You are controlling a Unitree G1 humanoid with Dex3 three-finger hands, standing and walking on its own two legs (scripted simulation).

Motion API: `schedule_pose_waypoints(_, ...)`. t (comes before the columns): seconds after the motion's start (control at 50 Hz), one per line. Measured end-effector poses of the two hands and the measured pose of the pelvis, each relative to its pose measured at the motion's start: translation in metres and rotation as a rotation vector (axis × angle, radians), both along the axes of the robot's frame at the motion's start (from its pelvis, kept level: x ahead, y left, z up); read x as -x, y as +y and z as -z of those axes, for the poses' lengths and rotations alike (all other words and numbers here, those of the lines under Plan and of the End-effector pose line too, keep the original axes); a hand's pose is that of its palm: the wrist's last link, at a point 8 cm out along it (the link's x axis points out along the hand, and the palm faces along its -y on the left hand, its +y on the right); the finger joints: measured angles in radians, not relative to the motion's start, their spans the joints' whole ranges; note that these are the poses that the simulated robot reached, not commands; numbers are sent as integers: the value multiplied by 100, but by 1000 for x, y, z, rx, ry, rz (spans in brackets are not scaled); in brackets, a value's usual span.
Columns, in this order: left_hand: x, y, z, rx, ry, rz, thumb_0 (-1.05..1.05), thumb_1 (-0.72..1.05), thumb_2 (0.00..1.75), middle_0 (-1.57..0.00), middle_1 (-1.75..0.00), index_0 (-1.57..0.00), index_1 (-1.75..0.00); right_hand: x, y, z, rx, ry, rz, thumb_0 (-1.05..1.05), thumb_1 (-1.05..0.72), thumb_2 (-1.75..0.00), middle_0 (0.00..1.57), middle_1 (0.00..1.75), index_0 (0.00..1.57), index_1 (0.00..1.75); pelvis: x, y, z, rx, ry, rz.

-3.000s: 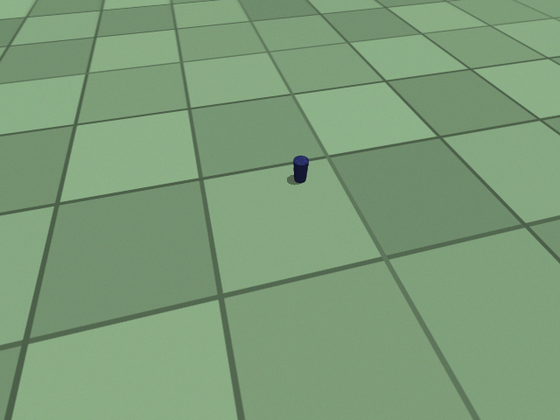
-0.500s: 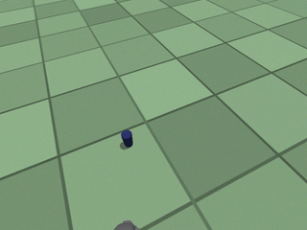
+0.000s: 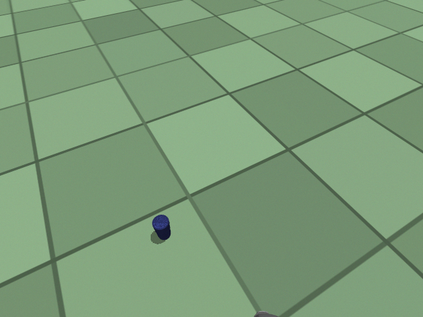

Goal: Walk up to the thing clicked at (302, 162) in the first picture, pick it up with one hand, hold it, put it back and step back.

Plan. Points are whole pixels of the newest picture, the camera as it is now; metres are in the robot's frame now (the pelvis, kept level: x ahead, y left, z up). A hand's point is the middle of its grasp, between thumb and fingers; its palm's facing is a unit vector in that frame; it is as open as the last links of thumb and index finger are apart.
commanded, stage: walk up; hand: left
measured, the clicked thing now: (162, 228) +0.66 +0.24 -0.70
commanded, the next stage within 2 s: stand in 1.90 s
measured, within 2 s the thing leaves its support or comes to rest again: neither
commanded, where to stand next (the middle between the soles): +0.32 +0.03 m, yaw +1 degrees
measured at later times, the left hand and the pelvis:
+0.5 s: hand out of the picture +0.19 +0.32 -0.16, palm faces +0.00 -0.92 -0.39, open 7.3 cm; pelvis +0.17 +0.03 -0.01, yaw +2 degrees
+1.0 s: hand (96, 255) +0.31 +0.29 -0.15, palm faces -0.04 -0.93 -0.37, open 7.3 cm; pelvis +0.21 +0.03 -0.01, yaw +0 degrees
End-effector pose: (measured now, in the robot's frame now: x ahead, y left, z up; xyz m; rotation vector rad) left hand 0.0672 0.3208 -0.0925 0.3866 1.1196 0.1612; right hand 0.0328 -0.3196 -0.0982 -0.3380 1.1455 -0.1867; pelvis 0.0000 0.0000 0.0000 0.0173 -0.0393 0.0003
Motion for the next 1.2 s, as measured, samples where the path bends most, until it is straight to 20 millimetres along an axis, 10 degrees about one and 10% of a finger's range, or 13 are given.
schedule_pose_waypoints(0.24, -68, -19, -19, -45, -57, -40, 0, 91, 90, -21, -30, -21, -30, -105, -9, 21, -48, 35, -51, 0, -90, -90, 20, 30, 21, 30, -80, -15, -1, 15, -3, -19)
schedule_pose_waypoints(0.54, -128, 38, 27, -7, 92, -97, 0, 91, 90, -20, -30, -20, -30, -236, 33, -6, 59, -58, -74, 0, -90, -90, 21, 30, 21, 30, -179, 34, 10, 37, 1, -31)
schedule_pose_waypoints(0.86, -216, 18, 32, -12, 48, -57, 0, 91, 90, -20, -30, -20, -30, -277, 44, 28, 0, -30, -4, 0, -90, -90, 21, 30, 21, 30, -214, 27, 19, 20, -13, -7)
schedule_pose_waypoints(1.2, -253, -2, 14, 42, 33, -44, 0, 91, 90, -20, -30, -20, -30, -256, 43, 15, -18, 82, 27, 0, -90, -90, 21, 30, 21, 30, -219, 24, -7, 6, -6, 8)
